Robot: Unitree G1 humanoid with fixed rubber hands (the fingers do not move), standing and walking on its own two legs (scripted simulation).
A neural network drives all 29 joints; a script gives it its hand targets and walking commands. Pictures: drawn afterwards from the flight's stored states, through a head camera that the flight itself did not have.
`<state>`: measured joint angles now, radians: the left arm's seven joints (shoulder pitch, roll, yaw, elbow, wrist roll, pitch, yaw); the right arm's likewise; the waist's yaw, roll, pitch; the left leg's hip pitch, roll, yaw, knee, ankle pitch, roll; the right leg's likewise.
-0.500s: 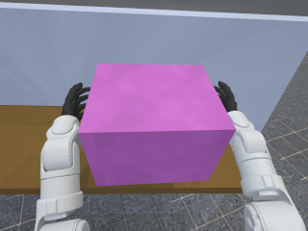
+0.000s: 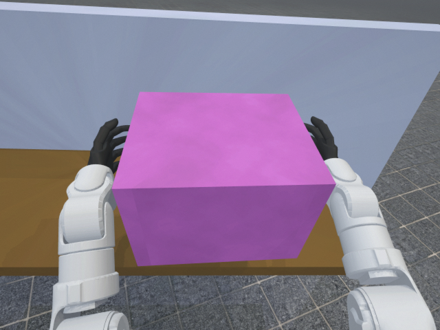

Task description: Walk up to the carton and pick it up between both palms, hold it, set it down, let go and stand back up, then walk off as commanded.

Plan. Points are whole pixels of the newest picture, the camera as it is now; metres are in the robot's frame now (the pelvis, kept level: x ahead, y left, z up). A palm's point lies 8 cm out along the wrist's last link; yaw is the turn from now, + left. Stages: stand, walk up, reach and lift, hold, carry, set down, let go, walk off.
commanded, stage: hold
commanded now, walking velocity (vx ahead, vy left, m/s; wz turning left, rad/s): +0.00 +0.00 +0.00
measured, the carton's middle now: (217, 174) +0.37 +0.00 +0.14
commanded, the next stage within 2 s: none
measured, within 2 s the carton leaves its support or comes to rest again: neither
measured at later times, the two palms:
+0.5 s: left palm (103, 165) +0.35 +0.19 +0.19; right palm (322, 158) +0.36 -0.19 +0.19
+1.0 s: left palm (105, 163) +0.35 +0.19 +0.19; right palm (324, 156) +0.36 -0.19 +0.19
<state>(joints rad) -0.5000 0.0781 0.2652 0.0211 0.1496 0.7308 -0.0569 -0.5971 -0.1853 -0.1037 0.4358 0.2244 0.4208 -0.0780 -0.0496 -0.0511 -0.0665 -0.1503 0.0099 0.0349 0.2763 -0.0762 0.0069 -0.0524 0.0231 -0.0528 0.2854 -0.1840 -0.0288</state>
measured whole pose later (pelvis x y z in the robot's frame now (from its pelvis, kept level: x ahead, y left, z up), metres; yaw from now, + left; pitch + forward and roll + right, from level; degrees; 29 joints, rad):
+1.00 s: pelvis +0.00 +0.00 +0.00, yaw -1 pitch -2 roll +0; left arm -0.50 0.07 0.26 0.01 0.15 0.73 -0.04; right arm -0.61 -0.20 -0.10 0.44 0.23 0.41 -0.07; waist -0.05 -0.05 -0.07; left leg -0.15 0.01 0.04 0.28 -0.08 0.01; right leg -0.06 0.03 -0.04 0.28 -0.18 -0.03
